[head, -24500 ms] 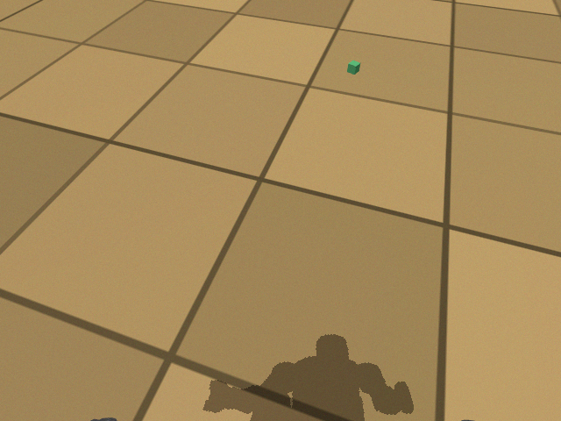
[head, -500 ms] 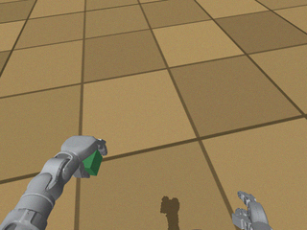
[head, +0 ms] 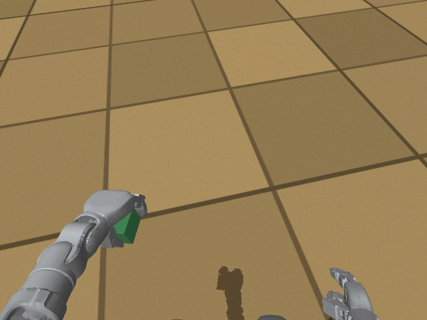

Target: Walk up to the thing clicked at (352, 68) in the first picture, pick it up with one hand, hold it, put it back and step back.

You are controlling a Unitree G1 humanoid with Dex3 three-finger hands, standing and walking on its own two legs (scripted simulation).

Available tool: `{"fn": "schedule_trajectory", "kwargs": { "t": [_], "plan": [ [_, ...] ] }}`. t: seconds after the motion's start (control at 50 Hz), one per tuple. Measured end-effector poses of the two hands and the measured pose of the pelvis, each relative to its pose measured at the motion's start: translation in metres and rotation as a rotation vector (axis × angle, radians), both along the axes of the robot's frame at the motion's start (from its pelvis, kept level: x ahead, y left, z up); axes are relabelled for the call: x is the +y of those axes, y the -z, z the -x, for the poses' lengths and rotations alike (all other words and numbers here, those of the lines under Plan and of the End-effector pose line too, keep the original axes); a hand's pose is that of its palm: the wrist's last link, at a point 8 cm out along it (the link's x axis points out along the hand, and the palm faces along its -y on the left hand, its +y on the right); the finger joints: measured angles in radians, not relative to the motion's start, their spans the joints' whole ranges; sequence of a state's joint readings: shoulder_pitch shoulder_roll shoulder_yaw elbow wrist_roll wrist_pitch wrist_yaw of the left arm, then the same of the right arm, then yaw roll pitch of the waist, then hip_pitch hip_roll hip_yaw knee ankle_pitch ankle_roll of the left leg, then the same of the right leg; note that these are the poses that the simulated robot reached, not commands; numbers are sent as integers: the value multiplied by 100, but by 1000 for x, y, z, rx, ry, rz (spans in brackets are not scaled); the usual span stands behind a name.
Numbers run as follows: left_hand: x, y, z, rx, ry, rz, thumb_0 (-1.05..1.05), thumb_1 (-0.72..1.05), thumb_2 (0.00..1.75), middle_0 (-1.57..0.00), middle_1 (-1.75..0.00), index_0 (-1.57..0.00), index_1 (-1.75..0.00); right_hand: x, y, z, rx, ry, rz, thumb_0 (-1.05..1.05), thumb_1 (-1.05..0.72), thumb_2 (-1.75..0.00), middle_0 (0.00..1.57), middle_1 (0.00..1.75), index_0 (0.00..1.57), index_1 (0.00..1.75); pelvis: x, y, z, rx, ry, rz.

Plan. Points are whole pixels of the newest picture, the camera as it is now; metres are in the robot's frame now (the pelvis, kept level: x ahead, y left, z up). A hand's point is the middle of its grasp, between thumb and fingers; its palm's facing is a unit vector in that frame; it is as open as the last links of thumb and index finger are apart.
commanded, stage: crouch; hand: left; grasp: from above
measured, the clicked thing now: (119, 224) +0.30 +0.22 -0.06
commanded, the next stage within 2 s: lower in 1.90 s
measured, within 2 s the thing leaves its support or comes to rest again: neither
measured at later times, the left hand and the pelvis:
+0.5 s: hand (139, 239) +0.35 +0.24 -0.27, palm faces -0.40 +0.10 -0.91, open 9.1 cm; pelvis -0.05 +0.02 -0.16, yaw +1 degrees
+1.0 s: hand (150, 250) +0.38 +0.26 -0.48, palm faces -0.45 +0.06 -0.89, open 9.1 cm; pelvis -0.06 +0.01 -0.32, yaw +0 degrees
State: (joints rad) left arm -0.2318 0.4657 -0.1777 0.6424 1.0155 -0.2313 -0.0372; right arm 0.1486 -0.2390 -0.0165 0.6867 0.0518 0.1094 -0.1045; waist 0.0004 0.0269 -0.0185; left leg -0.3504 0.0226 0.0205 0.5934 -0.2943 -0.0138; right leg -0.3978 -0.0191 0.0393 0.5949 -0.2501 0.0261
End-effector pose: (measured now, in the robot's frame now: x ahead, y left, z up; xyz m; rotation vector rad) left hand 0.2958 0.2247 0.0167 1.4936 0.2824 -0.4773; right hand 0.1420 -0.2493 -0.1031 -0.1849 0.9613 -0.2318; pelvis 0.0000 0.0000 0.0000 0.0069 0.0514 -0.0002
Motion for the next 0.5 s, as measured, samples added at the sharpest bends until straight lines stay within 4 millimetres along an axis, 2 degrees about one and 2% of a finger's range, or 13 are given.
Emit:
{"fn": "schedule_trajectory", "kwargs": {
  "t": [0.1,0.2,0.36,0.5],
  "plan": [
    [4,30,-4,-15,27,-17,-4,9,58,-63,-70,-69,-62,-3,14,7,39,-12,14,1,-91,-90,20,30,20,30,0,15,6,67,-8,4],
    [10,73,-13,-42,32,-66,-4,10,58,-62,-70,-68,-63,-10,43,26,103,-17,33,0,-91,-90,20,30,20,30,2,43,16,158,-18,15],
    [14,159,-34,-62,14,-104,-4,12,54,-63,-69,-69,-61,-21,110,83,245,19,75,0,-92,-90,20,30,20,30,9,105,35,313,-23,33],
    [15,229,-52,-74,13,-112,-3,10,55,-64,-68,-71,-60,-19,171,136,354,71,94,0,-92,-90,20,30,20,30,15,165,48,423,-21,45]
  ]
}}
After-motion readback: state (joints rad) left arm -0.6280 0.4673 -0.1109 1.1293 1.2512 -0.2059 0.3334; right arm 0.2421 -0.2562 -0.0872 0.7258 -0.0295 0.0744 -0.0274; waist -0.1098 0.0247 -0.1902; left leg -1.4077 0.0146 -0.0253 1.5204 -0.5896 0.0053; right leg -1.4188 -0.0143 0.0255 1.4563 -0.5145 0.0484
